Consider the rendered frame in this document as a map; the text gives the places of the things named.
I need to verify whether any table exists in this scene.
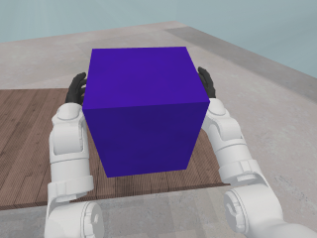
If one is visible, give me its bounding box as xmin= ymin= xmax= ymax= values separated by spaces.
xmin=0 ymin=88 xmax=231 ymax=211

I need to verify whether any right robot forearm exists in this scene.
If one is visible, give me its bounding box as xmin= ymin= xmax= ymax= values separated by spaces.
xmin=201 ymin=98 xmax=283 ymax=218

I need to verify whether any robot right hand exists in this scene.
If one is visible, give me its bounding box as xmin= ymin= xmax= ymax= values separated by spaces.
xmin=197 ymin=66 xmax=216 ymax=98

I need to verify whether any left robot upper arm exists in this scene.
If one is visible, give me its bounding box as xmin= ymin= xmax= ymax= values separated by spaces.
xmin=45 ymin=200 xmax=105 ymax=238

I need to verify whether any carton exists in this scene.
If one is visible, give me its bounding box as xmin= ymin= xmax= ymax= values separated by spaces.
xmin=82 ymin=47 xmax=210 ymax=178

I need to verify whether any robot left hand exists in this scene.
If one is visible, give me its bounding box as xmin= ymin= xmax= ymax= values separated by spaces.
xmin=64 ymin=72 xmax=87 ymax=106

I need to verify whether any left robot forearm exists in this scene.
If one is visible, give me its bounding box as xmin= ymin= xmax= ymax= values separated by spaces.
xmin=44 ymin=102 xmax=94 ymax=238

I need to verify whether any right robot upper arm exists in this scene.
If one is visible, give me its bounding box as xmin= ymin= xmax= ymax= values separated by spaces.
xmin=223 ymin=183 xmax=317 ymax=238

